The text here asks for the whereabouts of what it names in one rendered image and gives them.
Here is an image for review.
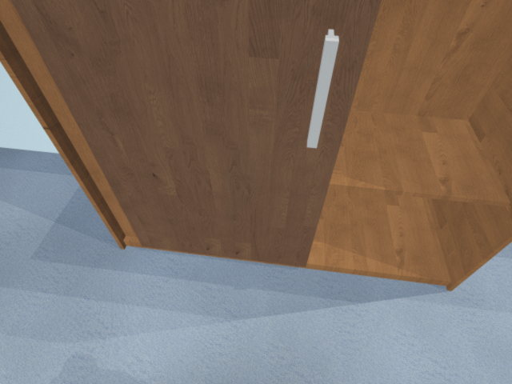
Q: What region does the wardrobe door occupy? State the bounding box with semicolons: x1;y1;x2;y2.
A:
11;0;382;267
0;0;137;238

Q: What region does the handle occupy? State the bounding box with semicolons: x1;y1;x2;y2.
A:
307;29;339;148

